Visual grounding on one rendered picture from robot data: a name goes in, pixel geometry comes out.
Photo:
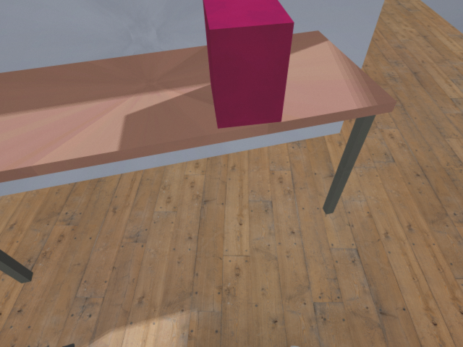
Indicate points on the table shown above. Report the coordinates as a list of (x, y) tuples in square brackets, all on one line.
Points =
[(71, 116)]

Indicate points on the carton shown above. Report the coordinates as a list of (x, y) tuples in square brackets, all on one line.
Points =
[(249, 44)]

